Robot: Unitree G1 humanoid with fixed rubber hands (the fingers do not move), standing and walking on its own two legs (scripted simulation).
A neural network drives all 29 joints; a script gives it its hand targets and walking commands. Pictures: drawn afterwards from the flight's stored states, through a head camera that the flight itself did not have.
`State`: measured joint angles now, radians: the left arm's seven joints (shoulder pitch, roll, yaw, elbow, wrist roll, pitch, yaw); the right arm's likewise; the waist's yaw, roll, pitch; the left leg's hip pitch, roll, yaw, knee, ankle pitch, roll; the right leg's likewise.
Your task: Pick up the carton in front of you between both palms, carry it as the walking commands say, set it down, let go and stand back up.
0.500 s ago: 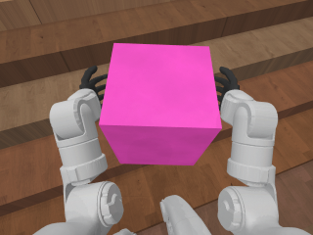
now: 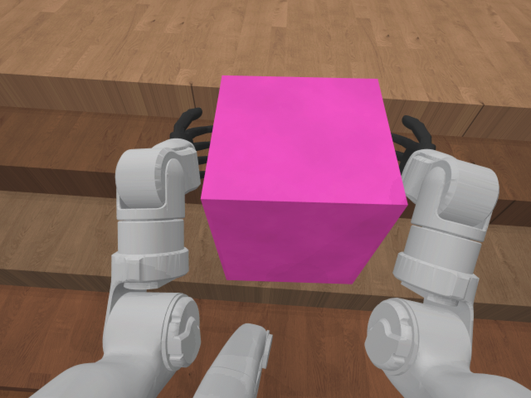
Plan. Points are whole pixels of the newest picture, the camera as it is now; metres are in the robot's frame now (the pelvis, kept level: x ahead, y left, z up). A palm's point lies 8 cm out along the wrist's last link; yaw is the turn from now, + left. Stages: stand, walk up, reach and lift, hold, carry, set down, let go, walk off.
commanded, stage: carry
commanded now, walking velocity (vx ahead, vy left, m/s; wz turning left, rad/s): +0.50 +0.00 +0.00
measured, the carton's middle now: (293, 190) +0.39 +0.06 +0.09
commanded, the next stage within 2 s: none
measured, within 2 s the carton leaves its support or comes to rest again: neither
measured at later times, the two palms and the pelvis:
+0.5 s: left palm out of the picture +0.71 +0.17 +0.32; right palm out of the picture +0.66 -0.12 +0.32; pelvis +0.31 +0.09 +0.16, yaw -2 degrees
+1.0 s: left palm out of the picture +0.99 +0.24 +0.50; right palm out of the picture +1.02 -0.06 +0.49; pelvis +0.63 +0.06 +0.30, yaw +0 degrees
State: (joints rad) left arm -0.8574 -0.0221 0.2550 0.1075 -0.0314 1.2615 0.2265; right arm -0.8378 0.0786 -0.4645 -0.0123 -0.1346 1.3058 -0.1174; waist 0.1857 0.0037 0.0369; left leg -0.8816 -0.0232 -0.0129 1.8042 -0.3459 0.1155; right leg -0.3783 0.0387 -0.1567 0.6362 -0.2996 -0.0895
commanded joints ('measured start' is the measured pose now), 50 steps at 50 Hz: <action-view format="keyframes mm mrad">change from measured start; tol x64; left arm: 1 -873 -1063 -623 -184 -416 -8 -192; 50 -741 -920 -521 -93 -314 50 -175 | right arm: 1 -605 697 569 53 181 -17 37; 50 -588 697 600 120 228 38 24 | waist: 1 -49 -37 -480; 50 -63 -6 -390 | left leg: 1 -419 75 -37 287 -175 31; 12 781 -74 208 -1133 281 11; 14 1270 369 -549 -1144 1573 257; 20 1080 309 -427 -1338 204 112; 30 760 188 50 -1734 699 99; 34 794 148 204 -1004 1717 -3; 36 303 -133 40 -112 146 -138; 50 -677 134 -29 263 -254 22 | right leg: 1 579 -398 576 -268 253 -247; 6 371 -257 292 -521 49 -127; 11 360 -156 -43 111 1640 -31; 14 -326 108 279 1149 -51 113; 26 -1148 -101 115 1368 -277 -45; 34 222 105 -119 239 140 -74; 37 604 -349 805 -75 1048 -360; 41 317 -297 693 -167 12 -209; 50 626 -357 465 -324 14 -164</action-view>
